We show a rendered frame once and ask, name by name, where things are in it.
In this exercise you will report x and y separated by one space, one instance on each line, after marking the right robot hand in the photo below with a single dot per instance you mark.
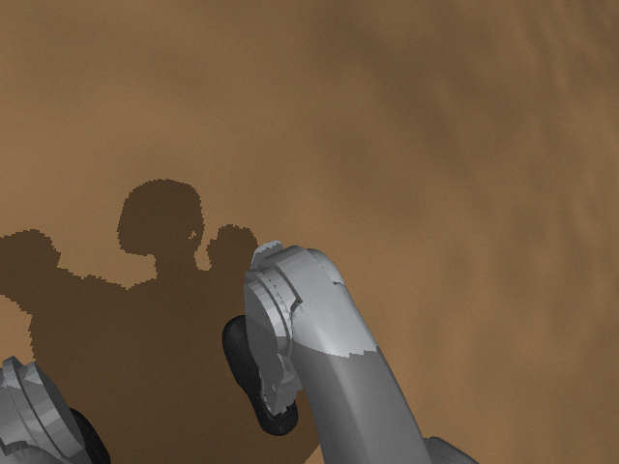
442 452

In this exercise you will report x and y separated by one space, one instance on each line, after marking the right robot foot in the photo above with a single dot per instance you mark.
246 373

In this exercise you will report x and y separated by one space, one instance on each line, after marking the left robot foot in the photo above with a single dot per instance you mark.
93 443

